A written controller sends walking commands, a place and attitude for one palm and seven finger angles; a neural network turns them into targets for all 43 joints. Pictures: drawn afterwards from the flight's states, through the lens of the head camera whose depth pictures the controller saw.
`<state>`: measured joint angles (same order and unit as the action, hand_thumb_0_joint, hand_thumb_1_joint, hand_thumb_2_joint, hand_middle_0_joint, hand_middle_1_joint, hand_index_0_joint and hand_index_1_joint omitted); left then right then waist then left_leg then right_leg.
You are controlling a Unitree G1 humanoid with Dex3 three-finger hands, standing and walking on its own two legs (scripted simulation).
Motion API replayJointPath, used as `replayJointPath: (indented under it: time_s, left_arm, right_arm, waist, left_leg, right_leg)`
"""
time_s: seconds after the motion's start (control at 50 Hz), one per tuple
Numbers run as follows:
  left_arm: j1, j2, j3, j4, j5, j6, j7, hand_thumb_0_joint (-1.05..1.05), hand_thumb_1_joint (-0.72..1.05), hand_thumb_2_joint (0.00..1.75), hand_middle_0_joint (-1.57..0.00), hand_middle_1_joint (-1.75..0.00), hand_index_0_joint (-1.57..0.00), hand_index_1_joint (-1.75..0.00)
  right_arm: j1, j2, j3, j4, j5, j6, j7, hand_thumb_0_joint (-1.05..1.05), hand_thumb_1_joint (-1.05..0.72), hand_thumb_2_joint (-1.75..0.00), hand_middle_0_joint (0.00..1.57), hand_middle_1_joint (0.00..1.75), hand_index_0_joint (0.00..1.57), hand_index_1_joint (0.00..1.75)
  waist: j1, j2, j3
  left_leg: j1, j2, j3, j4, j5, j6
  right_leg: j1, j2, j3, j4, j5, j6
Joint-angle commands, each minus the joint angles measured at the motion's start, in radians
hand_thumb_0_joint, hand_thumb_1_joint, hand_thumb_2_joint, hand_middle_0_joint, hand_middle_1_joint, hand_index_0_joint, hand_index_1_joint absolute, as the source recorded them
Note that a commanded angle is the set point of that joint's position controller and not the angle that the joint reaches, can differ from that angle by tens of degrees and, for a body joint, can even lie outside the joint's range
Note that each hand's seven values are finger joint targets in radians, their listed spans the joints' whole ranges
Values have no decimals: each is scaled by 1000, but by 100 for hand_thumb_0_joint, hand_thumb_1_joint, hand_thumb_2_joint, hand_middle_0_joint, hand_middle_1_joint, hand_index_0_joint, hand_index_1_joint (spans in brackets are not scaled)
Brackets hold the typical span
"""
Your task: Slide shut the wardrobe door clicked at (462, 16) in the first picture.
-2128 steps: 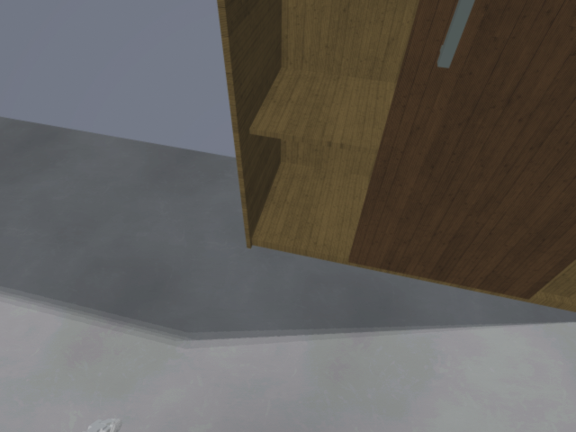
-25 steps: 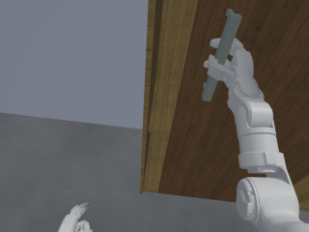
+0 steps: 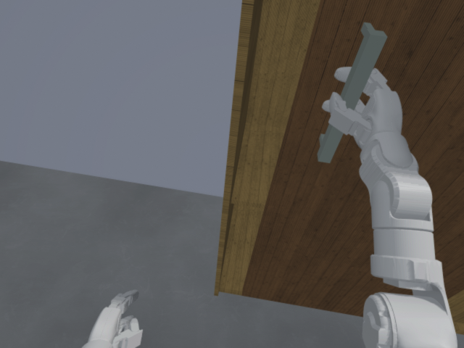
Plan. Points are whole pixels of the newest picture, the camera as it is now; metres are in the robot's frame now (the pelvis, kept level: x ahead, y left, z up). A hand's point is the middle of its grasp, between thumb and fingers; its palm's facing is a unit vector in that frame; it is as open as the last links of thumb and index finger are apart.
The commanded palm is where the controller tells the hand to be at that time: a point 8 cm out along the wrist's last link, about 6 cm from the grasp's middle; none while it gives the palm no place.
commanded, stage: tug the door sideways, standing still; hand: right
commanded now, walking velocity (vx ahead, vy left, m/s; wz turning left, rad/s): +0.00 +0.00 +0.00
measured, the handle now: (343, 99) +0.47 -0.12 +0.24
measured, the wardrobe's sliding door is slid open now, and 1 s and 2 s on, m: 0.10 0.10 0.08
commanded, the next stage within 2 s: step sideways, sliding the door along in 0.98 s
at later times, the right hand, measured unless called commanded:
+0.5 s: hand (334, 112) +0.41 -0.09 +0.25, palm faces +0.11 +0.99 -0.04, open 6.0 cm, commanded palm +0.39 -0.10 +0.25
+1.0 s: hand (332, 113) +0.41 -0.09 +0.25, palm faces +0.11 +0.99 -0.07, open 6.1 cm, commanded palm +0.39 -0.09 +0.25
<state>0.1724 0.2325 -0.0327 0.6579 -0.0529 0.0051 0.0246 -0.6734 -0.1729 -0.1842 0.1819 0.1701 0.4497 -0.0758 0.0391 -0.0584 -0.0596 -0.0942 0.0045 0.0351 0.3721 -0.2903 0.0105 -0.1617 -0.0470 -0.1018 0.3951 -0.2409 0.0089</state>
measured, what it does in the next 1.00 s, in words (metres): stands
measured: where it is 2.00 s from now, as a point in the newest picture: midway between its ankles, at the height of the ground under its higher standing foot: outside the picture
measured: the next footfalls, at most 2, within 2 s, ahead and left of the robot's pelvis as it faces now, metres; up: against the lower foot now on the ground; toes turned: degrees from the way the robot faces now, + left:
left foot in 1.88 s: +0.19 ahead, +0.27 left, +0.00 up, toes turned -2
right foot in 2.00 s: +0.12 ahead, +0.00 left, +0.00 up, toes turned -8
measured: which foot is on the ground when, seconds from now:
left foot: down 0.00-1.00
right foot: down 0.00-1.00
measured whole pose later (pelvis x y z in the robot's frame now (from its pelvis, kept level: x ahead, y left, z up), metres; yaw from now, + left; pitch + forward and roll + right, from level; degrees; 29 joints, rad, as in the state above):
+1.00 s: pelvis -0.03 -0.01 -0.01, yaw -5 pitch +2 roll +0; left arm 0.24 0.21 -0.01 0.78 -0.04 -0.12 -0.01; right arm -1.00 -0.09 0.00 0.61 0.13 0.28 -0.22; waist -0.01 -0.05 -0.04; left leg -0.20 0.03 0.10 0.47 -0.31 0.00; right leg -0.31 -0.01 -0.01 0.50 -0.23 0.00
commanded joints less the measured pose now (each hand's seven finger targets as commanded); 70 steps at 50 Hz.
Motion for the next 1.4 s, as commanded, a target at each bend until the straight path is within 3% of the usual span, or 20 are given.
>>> replayJointPath:
  time_s: [0.0,0.04,0.12,0.2,0.58,0.72,1.04,1.06,1.08,1.1,1.14,1.2,1.22,1.24,1.26,1.28,1.32,1.34,1.36,1.38]
  left_arm:
    - [-177,101,34,-179,1,-42,0,0,90,90,-20,-30,-20,-30]
    - [-181,105,36,-182,2,-36,-3,0,90,90,-20,-30,-20,-30]
    - [-169,103,35,-138,3,-38,3,0,90,90,-20,-30,-20,-30]
    - [-155,97,40,-125,8,-40,3,0,90,90,-20,-30,-20,-30]
    - [-114,70,46,-81,18,-84,-24,0,90,90,-20,-30,-20,-30]
    - [-76,76,52,-54,17,-119,-31,0,90,90,-20,-30,-20,-30]
    - [-24,85,53,-9,8,-200,-29,0,90,90,-20,-30,-20,-30]
    - [-20,90,53,-5,6,-206,-28,0,90,90,-20,-30,-20,-30]
    - [-1,143,66,-24,25,-182,-1,0,90,90,-20,-30,-20,-30]
    - [-18,107,55,-11,37,-165,11,0,90,90,-20,-30,-20,-30]
    - [-55,88,56,-50,24,-160,22,0,90,90,-20,-30,-20,-30]
    - [-69,94,60,-80,17,-155,47,0,90,90,-20,-30,-20,-30]
    - [-48,78,59,-76,4,-154,47,0,90,90,-20,-30,-20,-30]
    - [-66,85,57,-80,19,-150,44,0,90,90,-20,-30,-20,-30]
    - [-63,91,61,-77,22,-148,44,0,90,90,-20,-30,-20,-30]
    - [-69,81,56,-81,20,-147,38,0,90,90,-20,-30,-20,-30]
    - [-65,78,62,-82,2,-144,27,0,90,90,-20,-30,-20,-30]
    - [-88,90,59,-92,9,-136,25,0,90,90,-20,-30,-20,-30]
    - [-103,86,62,-91,13,-128,28,0,90,90,-20,-30,-20,-30]
    - [-104,68,66,-82,8,-120,31,0,90,90,-20,-30,-20,-30]
  right_arm:
    - [-305,-124,-21,-335,12,-20,19,0,-90,-90,45,140,45,140]
    - [-272,-143,-44,-357,13,-3,12,0,-90,-90,45,140,45,140]
    - [-468,-54,59,-290,3,25,-6,0,-90,-90,45,140,45,140]
    - [-531,1,107,-242,-16,34,-28,0,-90,-90,45,140,45,140]
    - [-836,232,333,-49,-26,-138,-31,0,-90,-90,45,140,45,140]
    - [-925,236,331,26,-27,-198,-44,0,-90,-90,45,140,45,140]
    - [-1003,253,330,183,-8,-283,-51,0,-90,-90,45,140,45,140]
    - [-1077,235,325,136,-13,-293,-55,0,-90,-90,45,140,45,140]
    - [-962,-296,40,143,-88,-443,-49,0,-90,-90,45,140,45,140]
    - [-871,-174,112,200,-104,-499,-31,0,-90,-90,45,140,45,140]
    - [-876,-73,193,113,-90,-582,8,0,-90,-90,45,140,45,140]
    - [-905,-79,200,21,-79,-623,22,0,-90,-90,45,140,45,140]
    - [-934,-97,211,64,-58,-629,19,0,-90,-90,45,140,45,140]
    - [-925,-74,209,6,-74,-627,22,0,-90,-90,45,140,45,140]
    - [-932,-136,162,-36,-77,-632,14,0,-90,-90,45,140,45,140]
    - [-933,-100,192,-69,-76,-634,16,0,-90,-90,45,140,45,140]
    - [-925,-118,199,-38,-67,-636,11,0,-90,-90,45,140,45,140]
    - [-902,-94,195,-58,-87,-629,17,0,-90,-90,45,140,45,140]
    - [-927,-106,200,-70,-98,-630,22,0,-90,-90,45,140,45,140]
    - [-919,-106,197,-33,-103,-617,23,0,-90,-90,45,140,45,140]
  waist:
    - [-73,111,-347]
    - [-80,120,-360]
    - [-30,112,-297]
    - [-17,87,-325]
    - [32,65,-362]
    - [34,44,-386]
    - [51,42,-323]
    - [60,20,-350]
    - [-5,89,-264]
    - [0,137,-232]
    - [10,64,-266]
    - [18,-83,-290]
    - [4,-78,-286]
    - [23,-108,-263]
    - [8,-111,-268]
    - [9,-103,-276]
    - [-8,-40,-314]
    - [7,-41,-311]
    - [-4,56,-293]
    - [-7,284,-247]
  left_leg:
    - [107,-25,19,47,731,-3]
    - [122,-23,19,52,755,-3]
    - [47,-26,18,39,718,-4]
    - [26,-23,19,58,738,-4]
    - [-128,-34,32,86,528,8]
    - [-164,-39,37,78,426,14]
    - [-232,-46,34,53,283,11]
    - [-240,-46,31,54,286,10]
    - [-240,17,-32,7,178,-26]
    - [-190,29,-20,16,168,-26]
    - [-204,19,1,80,94,-15]
    - [-330,-23,12,274,-20,-11]
    - [-371,-12,4,365,-104,-4]
    - [-424,-24,-20,414,-183,0]
    - [-450,-8,-44,404,-225,5]
    - [-423,-4,-47,346,-211,12]
    - [-233,9,-35,175,-66,24]
    - [-97,9,-35,76,105,26]
    - [-2,66,-91,1,178,46]
    - [69,156,-217,-57,209,92]
  right_leg:
    - [194,43,51,60,582,-47]
    - [188,44,52,65,591,-46]
    - [195,48,57,80,565,-47]
    - [213,57,64,103,587,-49]
    - [268,46,137,125,487,-37]
    - [268,41,158,115,428,-24]
    - [223,39,172,82,262,-18]
    - [246,39,172,83,263,-16]
    - [91,-17,118,94,171,-62]
    - [67,-13,105,86,117,-65]
    - [125,-55,143,60,61,-66]
    - [255,-186,310,29,49,-128]
    - [238,-223,394,19,126,-153]
    - [310,-263,415,11,165,-181]
    - [356,-280,424,37,267,-201]
    - [384,-281,399,87,386,-200]
    - [291,-230,289,201,512,-154]
    - [208,-177,178,246,438,-117]
    - [75,-94,92,329,287,-77]
    - [-83,-8,45,446,109,-40]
